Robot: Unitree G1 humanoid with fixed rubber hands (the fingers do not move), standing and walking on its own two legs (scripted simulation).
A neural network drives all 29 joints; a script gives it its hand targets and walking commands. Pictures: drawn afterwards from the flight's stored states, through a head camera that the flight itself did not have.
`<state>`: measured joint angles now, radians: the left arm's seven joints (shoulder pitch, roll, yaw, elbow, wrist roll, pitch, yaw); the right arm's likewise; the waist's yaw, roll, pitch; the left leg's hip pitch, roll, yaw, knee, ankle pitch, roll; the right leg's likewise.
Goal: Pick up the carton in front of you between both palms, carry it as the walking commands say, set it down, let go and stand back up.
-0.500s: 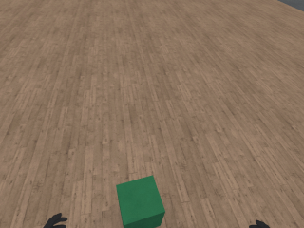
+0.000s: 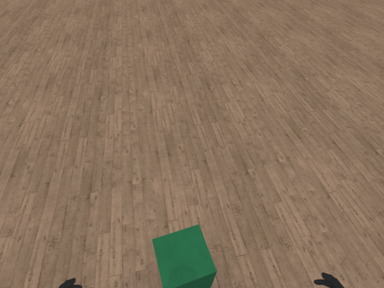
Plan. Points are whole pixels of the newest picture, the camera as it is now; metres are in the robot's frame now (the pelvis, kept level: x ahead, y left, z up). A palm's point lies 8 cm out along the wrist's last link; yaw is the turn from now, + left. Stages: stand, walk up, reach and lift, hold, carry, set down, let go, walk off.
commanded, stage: stand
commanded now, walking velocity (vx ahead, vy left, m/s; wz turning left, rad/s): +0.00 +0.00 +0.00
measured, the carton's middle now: (183, 264) +0.38 +0.04 -0.65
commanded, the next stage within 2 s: none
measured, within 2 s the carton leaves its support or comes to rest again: neither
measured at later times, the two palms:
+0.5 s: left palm out of the picture +0.08 +0.29 -0.10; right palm out of the picture +0.08 -0.31 -0.08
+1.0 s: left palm out of the picture +0.06 +0.30 -0.10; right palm out of the picture +0.07 -0.32 -0.09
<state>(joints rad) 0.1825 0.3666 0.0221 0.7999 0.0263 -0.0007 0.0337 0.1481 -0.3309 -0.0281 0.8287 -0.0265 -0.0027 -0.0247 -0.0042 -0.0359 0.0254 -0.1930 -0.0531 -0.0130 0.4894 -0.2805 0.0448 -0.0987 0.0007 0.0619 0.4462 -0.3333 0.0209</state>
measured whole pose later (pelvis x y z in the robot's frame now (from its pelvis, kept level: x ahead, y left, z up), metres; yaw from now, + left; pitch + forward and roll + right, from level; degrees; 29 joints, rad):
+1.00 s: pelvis -0.02 -0.01 +0.01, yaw +0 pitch -2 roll +0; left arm 0.14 0.39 0.01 1.00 0.02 -0.01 0.02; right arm 0.11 -0.38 -0.01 1.03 -0.01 -0.01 -0.01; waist 0.00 -0.03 0.03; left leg -0.14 -0.04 -0.03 0.36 -0.18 0.02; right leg -0.05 0.01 0.05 0.32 -0.23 0.01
